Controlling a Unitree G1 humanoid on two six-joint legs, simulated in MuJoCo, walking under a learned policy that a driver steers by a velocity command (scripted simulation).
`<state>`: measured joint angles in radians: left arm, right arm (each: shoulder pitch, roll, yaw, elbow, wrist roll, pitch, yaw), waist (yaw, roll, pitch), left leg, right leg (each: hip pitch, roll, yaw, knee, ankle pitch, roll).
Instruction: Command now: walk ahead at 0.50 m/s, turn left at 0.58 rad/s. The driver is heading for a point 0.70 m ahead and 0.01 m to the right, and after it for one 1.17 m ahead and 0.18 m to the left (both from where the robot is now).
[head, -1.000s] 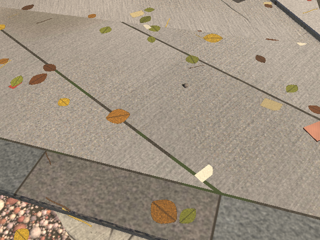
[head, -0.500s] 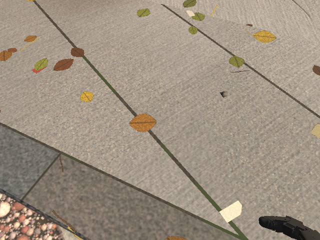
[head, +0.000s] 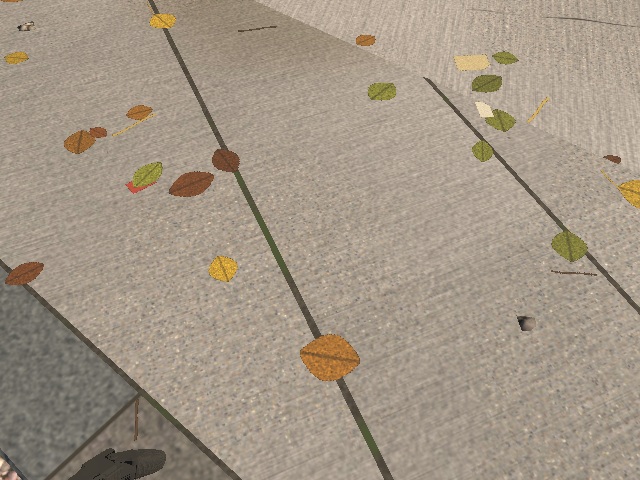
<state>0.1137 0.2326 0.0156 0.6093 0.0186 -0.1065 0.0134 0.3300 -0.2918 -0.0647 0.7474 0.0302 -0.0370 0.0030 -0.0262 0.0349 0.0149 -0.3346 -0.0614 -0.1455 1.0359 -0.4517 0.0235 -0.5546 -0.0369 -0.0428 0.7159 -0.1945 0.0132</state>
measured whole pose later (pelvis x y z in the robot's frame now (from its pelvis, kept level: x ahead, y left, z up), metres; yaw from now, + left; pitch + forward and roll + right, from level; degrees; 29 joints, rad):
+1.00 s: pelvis +0.52 +0.03 +0.03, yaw -5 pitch +2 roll -1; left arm 0.20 0.29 0.06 0.69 -0.01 -0.06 -0.04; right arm 0.26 -0.28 -0.03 0.74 0.00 -0.11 0.00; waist 0.00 0.01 0.04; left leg -0.43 0.04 -0.06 1.24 -0.36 -0.01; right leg -0.37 0.12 0.00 0.47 -0.13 -0.11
